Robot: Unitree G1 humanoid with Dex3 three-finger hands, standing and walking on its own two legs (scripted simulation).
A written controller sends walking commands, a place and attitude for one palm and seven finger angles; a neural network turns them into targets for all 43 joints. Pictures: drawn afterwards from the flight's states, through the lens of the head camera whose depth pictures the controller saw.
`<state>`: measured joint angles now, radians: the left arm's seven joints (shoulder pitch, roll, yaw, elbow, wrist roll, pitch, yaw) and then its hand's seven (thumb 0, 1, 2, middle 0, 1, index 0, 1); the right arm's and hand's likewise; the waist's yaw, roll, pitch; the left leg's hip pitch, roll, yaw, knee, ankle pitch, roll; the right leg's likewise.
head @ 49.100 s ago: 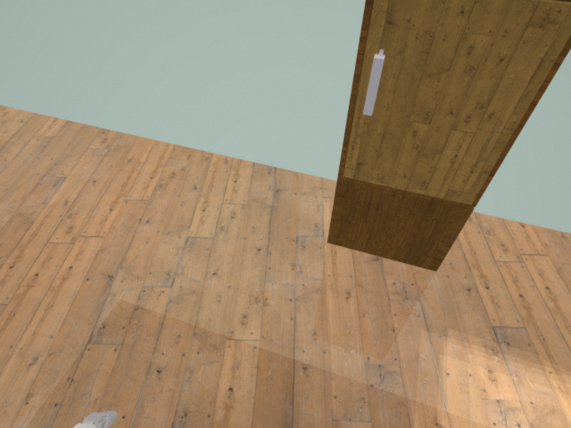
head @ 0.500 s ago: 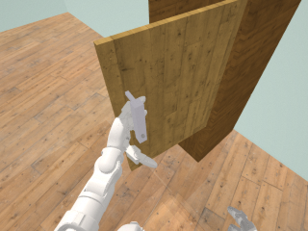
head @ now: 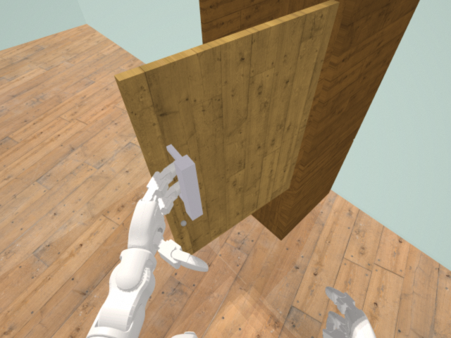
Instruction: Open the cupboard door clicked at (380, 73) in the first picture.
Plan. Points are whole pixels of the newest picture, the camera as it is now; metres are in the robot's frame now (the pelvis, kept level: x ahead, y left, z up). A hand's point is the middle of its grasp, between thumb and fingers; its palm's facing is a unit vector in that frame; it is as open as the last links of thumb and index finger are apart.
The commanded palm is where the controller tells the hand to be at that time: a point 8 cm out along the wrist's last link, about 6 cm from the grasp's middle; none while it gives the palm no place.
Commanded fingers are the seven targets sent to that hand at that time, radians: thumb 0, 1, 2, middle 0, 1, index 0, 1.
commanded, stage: slide the hand sideways off the handle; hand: left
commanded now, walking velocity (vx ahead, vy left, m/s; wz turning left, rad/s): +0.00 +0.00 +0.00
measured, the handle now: (183, 183) +0.38 +0.11 +0.07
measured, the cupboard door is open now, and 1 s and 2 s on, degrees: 84 83 83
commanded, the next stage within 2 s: draw the hand back to the body in 0.44 s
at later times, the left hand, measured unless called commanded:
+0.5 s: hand (143, 249) +0.24 +0.15 +0.06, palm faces -0.01 -1.00 -0.04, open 16.3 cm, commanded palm +0.22 +0.20 +0.06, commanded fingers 0.00 -0.50 0.30 -0.15 -0.30 -0.15 -0.30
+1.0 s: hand (105, 248) +0.22 +0.19 +0.11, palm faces -0.01 -1.00 -0.06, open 16.3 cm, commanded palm +0.20 +0.25 +0.12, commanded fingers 0.00 -0.36 0.36 -0.16 -0.30 -0.16 -0.30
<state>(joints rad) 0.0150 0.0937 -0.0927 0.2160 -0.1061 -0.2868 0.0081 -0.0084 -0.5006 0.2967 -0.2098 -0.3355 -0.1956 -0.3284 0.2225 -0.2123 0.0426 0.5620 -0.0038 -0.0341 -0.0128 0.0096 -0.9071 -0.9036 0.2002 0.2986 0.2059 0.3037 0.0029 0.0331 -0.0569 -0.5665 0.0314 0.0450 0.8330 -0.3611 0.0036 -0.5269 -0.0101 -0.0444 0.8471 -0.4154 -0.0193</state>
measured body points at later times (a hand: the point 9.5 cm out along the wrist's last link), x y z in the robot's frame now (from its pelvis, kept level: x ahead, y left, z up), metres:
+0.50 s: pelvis +0.02 -0.02 -0.01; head +0.05 -0.04 +0.44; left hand +0.24 +0.20 +0.07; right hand +0.21 -0.25 -0.09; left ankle +0.04 +0.12 -0.70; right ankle +0.01 -0.11 -0.70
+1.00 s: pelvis +0.02 +0.01 +0.01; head +0.02 -0.01 +0.46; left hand +0.22 +0.24 +0.12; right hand +0.21 -0.21 -0.06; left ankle +0.04 +0.12 -0.70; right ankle +0.01 -0.11 -0.70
